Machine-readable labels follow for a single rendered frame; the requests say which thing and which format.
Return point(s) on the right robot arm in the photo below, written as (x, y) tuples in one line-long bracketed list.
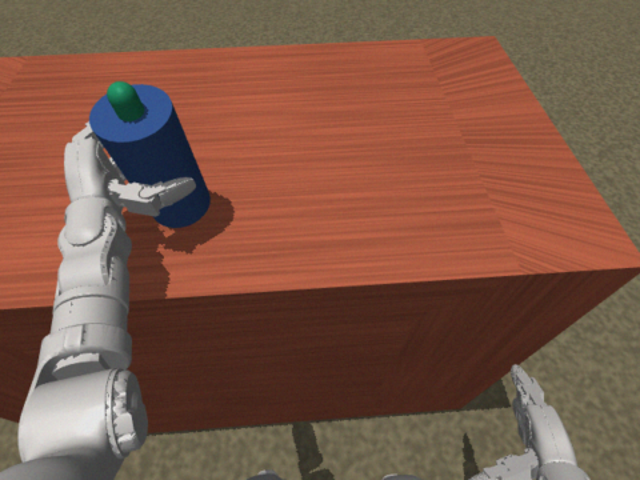
[(561, 471)]

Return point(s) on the bottle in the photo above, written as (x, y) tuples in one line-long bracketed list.
[(139, 128)]

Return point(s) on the left robot arm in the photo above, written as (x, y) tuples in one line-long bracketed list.
[(84, 413)]

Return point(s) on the left robot hand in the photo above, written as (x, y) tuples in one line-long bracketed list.
[(90, 173)]

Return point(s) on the right robot hand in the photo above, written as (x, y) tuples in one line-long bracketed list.
[(539, 427)]

